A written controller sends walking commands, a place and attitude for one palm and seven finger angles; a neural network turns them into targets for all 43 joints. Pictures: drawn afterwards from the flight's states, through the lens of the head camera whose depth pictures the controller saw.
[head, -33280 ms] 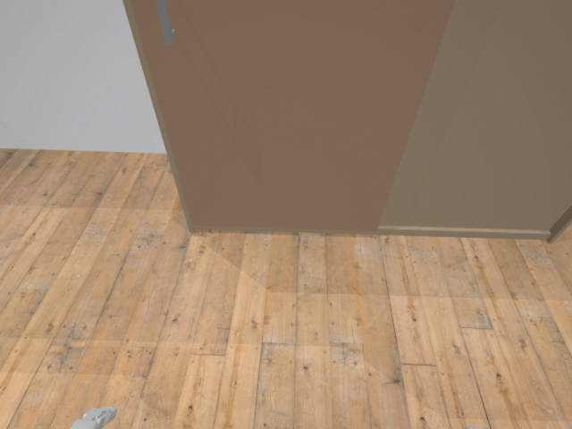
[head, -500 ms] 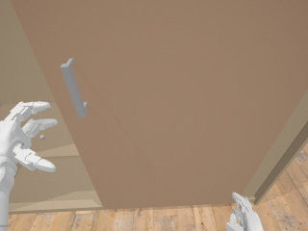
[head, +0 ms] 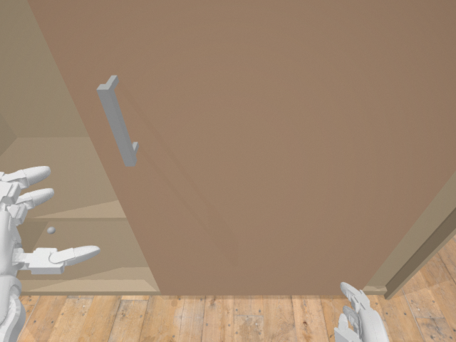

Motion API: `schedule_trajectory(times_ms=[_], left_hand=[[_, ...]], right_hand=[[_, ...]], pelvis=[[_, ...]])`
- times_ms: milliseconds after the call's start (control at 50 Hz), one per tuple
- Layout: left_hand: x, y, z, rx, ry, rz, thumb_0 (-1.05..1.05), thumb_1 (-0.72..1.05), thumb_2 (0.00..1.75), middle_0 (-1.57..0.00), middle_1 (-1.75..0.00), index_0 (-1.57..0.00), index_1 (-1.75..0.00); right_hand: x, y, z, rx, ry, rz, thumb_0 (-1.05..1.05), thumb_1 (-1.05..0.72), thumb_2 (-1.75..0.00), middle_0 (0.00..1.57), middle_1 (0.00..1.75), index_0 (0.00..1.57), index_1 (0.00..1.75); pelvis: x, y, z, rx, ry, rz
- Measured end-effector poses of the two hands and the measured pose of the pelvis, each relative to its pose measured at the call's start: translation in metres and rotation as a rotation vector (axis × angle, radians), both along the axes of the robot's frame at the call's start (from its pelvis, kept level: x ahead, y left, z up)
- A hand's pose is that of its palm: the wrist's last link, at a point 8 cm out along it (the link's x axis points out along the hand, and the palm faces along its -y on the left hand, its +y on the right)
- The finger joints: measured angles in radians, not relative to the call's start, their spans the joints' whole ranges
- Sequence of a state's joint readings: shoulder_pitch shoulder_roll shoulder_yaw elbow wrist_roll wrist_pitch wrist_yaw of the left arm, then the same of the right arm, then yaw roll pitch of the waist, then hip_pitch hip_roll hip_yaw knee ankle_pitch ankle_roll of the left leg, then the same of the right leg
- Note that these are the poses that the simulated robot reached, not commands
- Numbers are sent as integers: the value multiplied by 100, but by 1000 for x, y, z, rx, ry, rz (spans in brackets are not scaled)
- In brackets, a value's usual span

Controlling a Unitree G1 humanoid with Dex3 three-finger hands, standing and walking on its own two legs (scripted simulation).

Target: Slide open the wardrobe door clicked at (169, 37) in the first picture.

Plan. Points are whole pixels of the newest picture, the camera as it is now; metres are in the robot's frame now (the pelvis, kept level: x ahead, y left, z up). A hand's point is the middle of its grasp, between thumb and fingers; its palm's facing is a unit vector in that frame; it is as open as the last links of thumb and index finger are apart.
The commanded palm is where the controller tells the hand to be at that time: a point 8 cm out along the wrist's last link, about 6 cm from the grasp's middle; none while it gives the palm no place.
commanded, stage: draw the hand back to the body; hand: left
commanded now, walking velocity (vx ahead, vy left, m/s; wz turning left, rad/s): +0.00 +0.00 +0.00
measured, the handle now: (122, 123) +0.43 +0.27 +0.18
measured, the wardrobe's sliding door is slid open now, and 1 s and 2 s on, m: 0.68 0.68 0.68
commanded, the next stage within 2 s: step back with the hand held close in 0.82 s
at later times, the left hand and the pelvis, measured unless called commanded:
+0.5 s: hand (61, 224) +0.21 +0.27 +0.16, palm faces +0.42 -0.83 -0.36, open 8.3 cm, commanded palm +0.17 +0.31 +0.17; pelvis +0.02 +0.01 +0.00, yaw -1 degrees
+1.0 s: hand (50, 231) +0.19 +0.27 +0.17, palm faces +0.45 -0.81 -0.37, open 7.4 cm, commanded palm +0.15 +0.30 +0.18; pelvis +0.01 +0.00 +0.00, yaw +0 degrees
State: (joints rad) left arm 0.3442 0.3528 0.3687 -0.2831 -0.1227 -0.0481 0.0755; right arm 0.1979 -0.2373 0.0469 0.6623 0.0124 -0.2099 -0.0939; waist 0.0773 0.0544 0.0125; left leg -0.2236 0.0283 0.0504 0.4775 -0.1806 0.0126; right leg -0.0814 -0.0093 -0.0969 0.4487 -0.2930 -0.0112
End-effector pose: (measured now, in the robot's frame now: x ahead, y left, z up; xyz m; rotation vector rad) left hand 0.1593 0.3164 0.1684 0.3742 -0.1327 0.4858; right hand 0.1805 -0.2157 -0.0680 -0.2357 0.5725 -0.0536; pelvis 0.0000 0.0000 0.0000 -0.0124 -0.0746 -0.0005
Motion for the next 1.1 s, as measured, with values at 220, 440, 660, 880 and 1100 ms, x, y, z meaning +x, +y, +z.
schedule_trajectory(times_ms=[220, 440, 660, 880, 1100], left_hand=[[14, -4, 4, 35, -11, -26, -1, 18, 56, -23, -72, -23, -72], [14, -9, 5, 44, 10, -65, 0, 58, 75, -22, -49, -22, -49], [2, -7, 6, 40, 13, -33, 1, 84, 88, -21, -33, -21, -33], [-5, -14, 6, 31, 4, -42, 1, 88, 90, -21, -31, -21, -31], [-5, -2, 18, 125, -26, -51, 1, 89, 90, -21, -30, -21, -30]], right_hand=[[8, 8, -5, 6, 62, -24, 2, -90, -89, 20, 30, 21, 30], [22, 7, 6, -5, 40, -29, 2, -90, -89, 20, 30, 21, 30], [19, 11, 5, 3, 57, -14, 2, -90, -89, 20, 30, 21, 30], [6, 5, 3, -3, 64, -22, 2, -90, -89, 20, 30, 21, 30], [-5, 0, 1, -28, 119, -37, 2, -90, -89, 20, 30, 21, 30]], pelvis=[[17, 9, 2, 10, -9, -14], [23, 13, 4, 8, -7, -21], [18, 10, 4, 6, -15, -13], [10, 6, 5, 2, -30, -11], [-3, 8, 4, -19, 21, 1]])
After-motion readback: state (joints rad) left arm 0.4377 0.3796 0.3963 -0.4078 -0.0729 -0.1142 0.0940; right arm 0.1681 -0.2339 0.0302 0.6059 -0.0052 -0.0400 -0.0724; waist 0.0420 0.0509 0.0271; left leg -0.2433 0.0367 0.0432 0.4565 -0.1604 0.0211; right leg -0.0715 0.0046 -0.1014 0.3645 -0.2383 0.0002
